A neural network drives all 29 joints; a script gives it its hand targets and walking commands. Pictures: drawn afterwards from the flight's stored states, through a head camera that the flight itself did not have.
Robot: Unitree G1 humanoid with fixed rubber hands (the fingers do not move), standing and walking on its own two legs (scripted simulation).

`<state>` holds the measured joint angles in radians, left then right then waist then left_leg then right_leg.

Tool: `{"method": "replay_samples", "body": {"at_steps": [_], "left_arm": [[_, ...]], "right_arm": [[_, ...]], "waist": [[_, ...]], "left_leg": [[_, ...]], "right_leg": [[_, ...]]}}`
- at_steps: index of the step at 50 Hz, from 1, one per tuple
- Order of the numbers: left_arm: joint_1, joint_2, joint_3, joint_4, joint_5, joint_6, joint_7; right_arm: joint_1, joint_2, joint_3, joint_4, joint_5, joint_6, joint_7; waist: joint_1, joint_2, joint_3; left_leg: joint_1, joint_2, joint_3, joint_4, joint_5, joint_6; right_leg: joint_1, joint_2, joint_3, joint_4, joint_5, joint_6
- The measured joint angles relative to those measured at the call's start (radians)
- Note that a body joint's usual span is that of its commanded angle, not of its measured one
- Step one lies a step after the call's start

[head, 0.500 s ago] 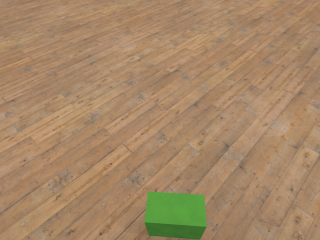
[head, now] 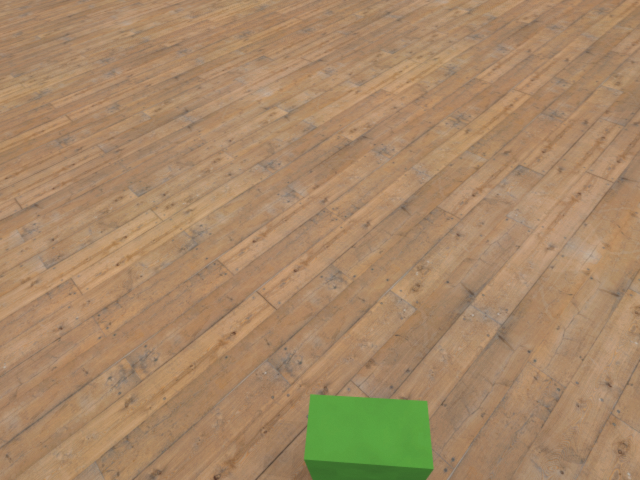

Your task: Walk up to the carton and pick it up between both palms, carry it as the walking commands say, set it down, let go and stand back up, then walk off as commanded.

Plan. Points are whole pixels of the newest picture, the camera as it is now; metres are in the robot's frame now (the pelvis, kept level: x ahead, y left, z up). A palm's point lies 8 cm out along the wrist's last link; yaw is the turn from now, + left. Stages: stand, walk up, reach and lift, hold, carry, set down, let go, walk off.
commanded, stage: walk up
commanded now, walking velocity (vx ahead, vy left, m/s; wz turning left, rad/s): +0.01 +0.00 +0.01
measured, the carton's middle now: (366, 444) +0.33 -0.02 -0.64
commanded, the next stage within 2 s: stand in 1.56 s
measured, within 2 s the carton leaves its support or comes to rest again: neither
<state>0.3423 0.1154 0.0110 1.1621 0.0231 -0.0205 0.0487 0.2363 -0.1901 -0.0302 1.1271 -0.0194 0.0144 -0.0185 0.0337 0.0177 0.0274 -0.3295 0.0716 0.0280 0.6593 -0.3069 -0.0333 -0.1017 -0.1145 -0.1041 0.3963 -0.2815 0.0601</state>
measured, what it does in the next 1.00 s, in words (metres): steps on the spot: left foot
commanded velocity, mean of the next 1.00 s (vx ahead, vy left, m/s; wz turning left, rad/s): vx -0.04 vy -0.04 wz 0.00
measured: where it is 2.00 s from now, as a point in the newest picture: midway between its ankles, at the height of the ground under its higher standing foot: outside the picture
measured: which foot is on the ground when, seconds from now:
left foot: up 0.00-0.02, down 0.04-1.00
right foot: down 0.00-1.00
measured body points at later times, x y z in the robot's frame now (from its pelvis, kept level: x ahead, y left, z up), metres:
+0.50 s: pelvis +0.01 +0.02 -0.01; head +0.04 +0.02 +0.44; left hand -0.02 +0.27 -0.16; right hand +0.03 -0.21 -0.17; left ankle +0.05 +0.16 -0.74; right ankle -0.02 -0.09 -0.74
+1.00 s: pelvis -0.01 -0.03 -0.02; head +0.02 -0.04 +0.43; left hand +0.03 +0.23 -0.16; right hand +0.01 -0.27 -0.18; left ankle +0.04 +0.15 -0.74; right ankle -0.03 -0.14 -0.75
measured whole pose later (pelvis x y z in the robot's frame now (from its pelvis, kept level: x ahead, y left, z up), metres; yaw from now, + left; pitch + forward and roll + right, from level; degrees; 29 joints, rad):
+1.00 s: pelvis -0.01 -0.03 -0.02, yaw -1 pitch +1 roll +0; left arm 0.23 0.20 0.04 1.06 0.02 0.02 0.02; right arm 0.21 -0.20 -0.04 1.07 -0.02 0.04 -0.05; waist -0.01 0.02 0.05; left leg -0.36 0.13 0.07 0.58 -0.24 -0.06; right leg -0.25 -0.04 -0.06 0.57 -0.33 0.01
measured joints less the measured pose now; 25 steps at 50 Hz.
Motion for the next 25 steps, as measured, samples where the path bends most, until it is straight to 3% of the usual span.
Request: {"method": "replay_samples", "body": {"at_steps": [3,6,11,17,25], "left_arm": [[0.013,-0.006,0.0,0.007,-0.008,0.009,-0.01],[0.015,0.015,0.003,0.01,-0.01,0.029,-0.014],[-0.007,0.045,0.005,0.004,-0.001,0.02,-0.022],[-0.015,0.042,0.01,-0.01,0.003,0.024,-0.008],[-0.016,0.071,0.023,-0.015,-0.002,0.035,-0.018]], "right_arm": [[-0.015,0.001,-0.002,0.001,0.008,-0.023,-0.006],[-0.031,0.041,0.004,0.008,0.005,-0.022,-0.015],[-0.041,0.052,0.008,-0.001,0.01,-0.011,-0.016],[-0.046,0.035,-0.002,-0.02,0.005,-0.005,-0.016],[-0.028,0.026,0.0,-0.025,-0.005,-0.006,-0.015]], "waist": [[-0.014,0.013,0.006],[0.009,-0.04,-0.002],[-0.013,-0.063,0.001],[-0.027,-0.001,0.013],[-0.039,0.002,0.005]], "left_leg": [[0.04,0.017,0.016,-0.149,0.11,-0.001],[0.05,-0.001,0.06,-0.129,0.078,0.012],[0.073,-0.023,0.069,-0.204,0.117,0.027],[0.032,-0.014,0.065,-0.157,0.095,0.035],[0.012,0.029,0.06,-0.138,0.087,0.003]], "right_leg": [[0.003,-0.004,-0.014,0.067,-0.048,0.031],[-0.038,-0.013,0.033,0.136,-0.105,-0.001],[-0.06,0.036,0.009,0.065,-0.009,-0.015],[-0.085,0.044,0.008,0.078,-0.007,-0.019],[-0.112,0.078,-0.011,0.101,-0.021,-0.052]]}}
